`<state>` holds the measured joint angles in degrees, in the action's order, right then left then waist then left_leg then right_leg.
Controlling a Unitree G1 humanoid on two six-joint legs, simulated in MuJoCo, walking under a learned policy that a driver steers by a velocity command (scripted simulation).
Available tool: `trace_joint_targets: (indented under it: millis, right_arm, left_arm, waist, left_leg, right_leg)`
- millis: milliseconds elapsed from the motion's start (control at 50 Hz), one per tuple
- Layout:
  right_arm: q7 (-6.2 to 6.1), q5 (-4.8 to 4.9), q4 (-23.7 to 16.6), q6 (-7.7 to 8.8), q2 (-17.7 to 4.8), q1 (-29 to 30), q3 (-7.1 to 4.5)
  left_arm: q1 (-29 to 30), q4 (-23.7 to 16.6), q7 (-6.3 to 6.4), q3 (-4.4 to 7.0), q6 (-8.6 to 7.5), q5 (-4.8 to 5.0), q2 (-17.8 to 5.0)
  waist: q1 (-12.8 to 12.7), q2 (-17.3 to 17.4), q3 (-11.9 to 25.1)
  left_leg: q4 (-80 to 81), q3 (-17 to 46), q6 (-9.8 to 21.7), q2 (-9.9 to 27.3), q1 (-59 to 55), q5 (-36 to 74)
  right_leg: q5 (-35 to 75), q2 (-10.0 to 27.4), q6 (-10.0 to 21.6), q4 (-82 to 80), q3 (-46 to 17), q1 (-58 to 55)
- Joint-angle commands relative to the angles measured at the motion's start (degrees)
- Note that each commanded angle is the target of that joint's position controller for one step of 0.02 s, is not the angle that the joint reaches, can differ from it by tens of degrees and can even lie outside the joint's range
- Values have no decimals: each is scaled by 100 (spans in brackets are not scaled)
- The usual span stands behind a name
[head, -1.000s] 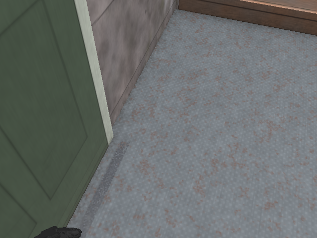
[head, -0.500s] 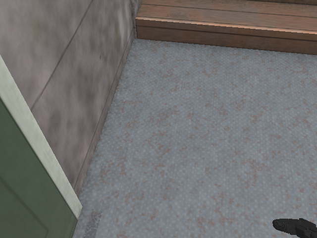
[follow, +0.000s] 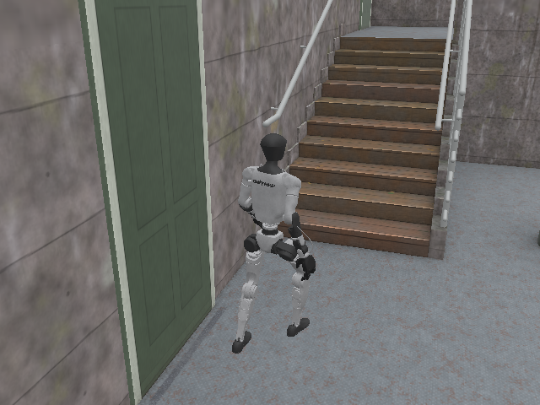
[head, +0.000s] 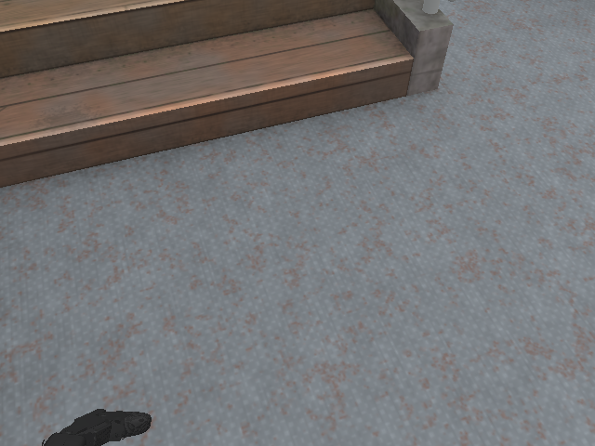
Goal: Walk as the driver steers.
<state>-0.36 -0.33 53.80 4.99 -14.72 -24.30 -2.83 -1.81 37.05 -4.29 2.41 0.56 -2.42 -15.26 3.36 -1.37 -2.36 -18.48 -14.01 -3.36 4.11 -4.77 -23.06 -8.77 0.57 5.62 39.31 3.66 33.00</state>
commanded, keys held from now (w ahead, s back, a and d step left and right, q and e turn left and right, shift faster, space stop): w+e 0.06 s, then no key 0.94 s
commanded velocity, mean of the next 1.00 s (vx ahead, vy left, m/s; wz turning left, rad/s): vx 0.15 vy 0.00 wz -0.18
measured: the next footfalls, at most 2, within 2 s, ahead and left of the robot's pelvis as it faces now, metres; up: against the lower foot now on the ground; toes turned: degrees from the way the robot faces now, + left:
right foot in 0.04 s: +0.17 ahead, -0.09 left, +0.00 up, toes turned -5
left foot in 0.54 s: +0.38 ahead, +0.03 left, +0.00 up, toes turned -7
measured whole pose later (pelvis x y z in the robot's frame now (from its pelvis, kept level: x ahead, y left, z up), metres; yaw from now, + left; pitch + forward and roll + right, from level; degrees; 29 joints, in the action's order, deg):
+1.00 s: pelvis +0.28 -0.08 +0.01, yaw -7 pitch -2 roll +0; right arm -1.1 -0.2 60.9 0.8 -10.3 -15.5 1.1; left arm -15.4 65.0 2.1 -0.6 -0.3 -0.7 -10.8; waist 1.0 0.6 -0.4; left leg -22.2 0.0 -0.2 0.1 13.1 -7.6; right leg -15.4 -3.2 2.5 22.9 -2.2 5.9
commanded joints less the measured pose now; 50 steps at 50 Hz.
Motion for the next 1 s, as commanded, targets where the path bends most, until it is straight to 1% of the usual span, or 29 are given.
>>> trace_joint_targets:
  millis: [20,40,60,80,100,120,140,180,200,240,300,320,400,480,520,540,560,580,600,620,640,680,720,780,820,840,880,940,1000]
  right_arm:
    - [-76,28,-247,-54,-1312,-52,-279]
    - [-74,6,-290,-104,-1228,6,-266]
    - [-33,-109,-481,-135,-757,-214,-179]
    - [68,55,-1094,-74,-403,-160,-94]
    - [38,29,-1085,-41,-893,575,-188]
    - [7,135,-1112,-4,-674,649,-106]
    - [-36,88,-987,-9,-563,498,-44]
    - [-36,-85,-781,-242,-496,162,-22]
    - [-3,-134,-723,-358,-493,84,-19]
    - [43,-97,-687,-439,-423,96,-6]
    - [52,-86,-715,-462,-382,495,19]
    - [61,-39,-786,-463,-408,651,15]
    - [31,10,-795,-442,-343,1149,89]
    - [-92,0,-523,-340,-397,981,150]
    - [-147,-14,-274,-274,-414,533,155]
    - [-171,-46,-113,-209,-421,168,167]
    - [-192,-66,-6,-155,-683,-95,140]
    - [-200,15,52,-231,-644,-128,156]
    - [-159,27,11,-280,-242,71,297]
    - [-126,-3,-29,-272,-234,398,332]
    - [-140,-30,-58,-290,-332,678,320]
    - [-208,-35,-30,-315,-317,988,359]
    - [-191,-52,58,-329,-311,998,380]
    - [-141,38,170,-380,-330,968,362]
    - [-99,62,205,-407,-366,910,318]
    - [-66,92,216,-439,-230,865,312]
    - [-56,34,419,-419,-34,690,333]
    - [-73,-8,565,-375,-21,619,311]
    - [-95,14,684,-381,50,624,322]
  left_arm:
    - [-654,-112,36,181,-48,-14,-465]
    - [-1668,272,119,293,-96,-17,-620]
    - [-2108,430,246,393,-133,-12,-1032]
    - [-1894,170,303,497,-144,51,-1706]
    - [-1978,295,395,434,-132,82,-1366]
    - [-1742,479,474,343,-199,68,-1150]
    - [-1554,577,458,216,-268,86,-786]
    - [-1258,606,403,79,-360,129,-486]
    - [-1289,709,388,86,-375,100,-517]
    - [-1438,875,377,110,-392,106,-664]
    - [-1634,1098,415,75,-369,119,-636]
    - [-1652,1202,445,79,-349,123,-629]
    - [-1795,1489,540,25,-312,94,-529]
    - [-1813,1721,608,6,-289,46,-566]
    - [-1668,1795,641,7,-272,102,-609]
    - [-1567,1795,647,7,-291,166,-658]
    - [-1822,1757,641,-12,-334,162,-613]
    - [-2512,2057,640,-54,-218,287,-249]
    - [-2232,2098,666,-50,-99,215,-364]
    - [-1952,2127,664,-40,-41,105,-378]
    - [-1753,2162,639,-53,-5,67,-335]
    - [-1585,2225,602,-108,71,88,-197]
    - [-1711,2420,608,-168,114,113,-62]
    - [-1813,2683,647,-209,131,168,21]
    - [-1535,2592,649,-214,77,70,-199]
    - [-1419,2625,637,-195,48,135,-342]
    - [-1346,2632,638,-209,-67,173,-258]
    - [-1347,2631,651,-214,-140,162,-183]
    - [-1485,2672,661,-212,-144,173,-124]
  waist:
    - [-751,738,272]
    - [-1175,655,906]
    - [-1121,-365,1458]
    - [-832,-1704,2243]
    - [-1082,-241,1631]
    - [-807,-177,1017]
    - [-490,190,613]
    - [-129,53,416]
    - [-83,-6,424]
    - [-36,-6,468]
    - [-161,-108,384]
    - [-172,-153,329]
    - [-419,-360,237]
    - [-400,-354,50]
    - [-168,-215,57]
    - [44,38,221]
    - [-97,534,603]
    - [-207,1390,1142]
    - [-139,1472,1196]
    - [-239,989,783]
    - [-318,673,598]
    - [-472,727,278]
    - [-498,782,300]
    - [-505,617,315]
    - [-359,545,-35]
    - [-221,202,-321]
    - [-183,-145,-339]
    - [-161,-53,-62]
    - [-202,-11,-64]
  left_leg:
    - [-1401,-4,749,1215,653,6093]
    - [-2781,-144,674,1015,1253,5641]
    - [-4599,-51,575,774,2637,1961]
    - [-6470,667,298,-365,4376,-1054]
    - [-6524,1483,364,-75,4927,-423]
    - [-6355,1480,422,150,4773,22]
    - [-5762,1527,445,321,4307,147]
    - [-5014,1548,451,394,3514,161]
    - [-4900,1495,421,276,3393,328]
    - [-4558,1415,376,120,3411,674]
    - [-3924,1327,286,-12,3592,1172]
    - [-3618,1351,280,-34,3631,1361]
    - [-2521,1244,304,-235,3338,1909]
    - [-1831,1298,422,-380,2818,1469]
    - [-1109,1328,559,-436,2237,1562]
    - [-547,1491,650,-272,1442,2932]
    - [-807,2189,838,373,487,5678]
    - [-909,3042,1815,1292,3,7061]
    - [-441,3573,2103,1659,357,6548]
    - [-197,3430,2066,1522,936,5407]
    - [10,3210,1926,1326,1321,4245]
    - [390,2742,1544,931,2003,2812]
    - [394,2508,1319,673,1999,2237]
    - [354,2432,983,435,2298,664]
    - [453,2454,603,290,2698,-411]
    - [405,2144,521,14,2452,-47]
    - [-28,1969,513,-29,1640,1054]
    - [-183,1900,517,48,1319,1777]
    - [-170,1859,461,52,1353,1825]
  right_leg:
    - [-517,-629,421,-451,404,-1778]
    - [-643,-817,549,-627,320,-3107]
    - [-1613,404,729,-872,-1436,-4356]
    - [-1344,2048,1705,-2215,-5219,-5237]
    - [678,1920,1543,-2277,-4467,-4951]
    - [2621,1838,1443,-1947,-3289,-4247]
    - [3837,1529,1192,-1888,-2505,-3391]
    - [4235,1077,820,-2114,-1666,-2518]
    - [4566,946,782,-2133,-1469,-2439]
    - [5044,829,741,-2201,-1186,-2494]
    - [5058,701,524,-2254,-948,-2676]
    - [4956,693,413,-2246,-921,-2761]
    - [4801,596,177,-2110,-796,-3016]
    - [4954,780,236,-1797,-1047,-3230]
    - [4947,766,198,-1316,-1127,-3279]
    - [4632,596,62,-905,-1043,-3038]
    - [3196,204,-61,-356,-946,-2572]
    - [141,-428,-296,602,-695,-2164]
    - [-2514,-657,-283,1069,-686,-1971]
    - [-2814,-560,-299,1308,-928,-1888]
    - [-2675,-481,-356,1309,-934,-1917]
    - [-2137,-315,-461,747,-802,-2172]
    - [-1809,-321,-536,-25,-591,-2334]
    - [-546,-308,-462,-1310,-447,-2887]
    - [-463,157,-374,-1805,-1096,-2772]
    - [-896,211,-263,-1861,-1199,-2050]
    - [-938,345,-190,-2314,-1397,-1555]
    - [-370,389,-175,-2403,-1387,-1866]
    - [-123,378,-161,-2415,-1337,-2034]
